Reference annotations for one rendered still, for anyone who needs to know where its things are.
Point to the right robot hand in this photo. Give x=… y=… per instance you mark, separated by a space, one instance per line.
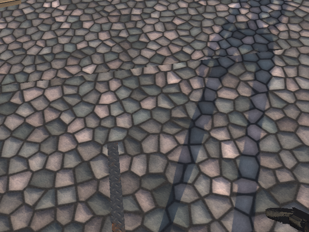
x=295 y=217

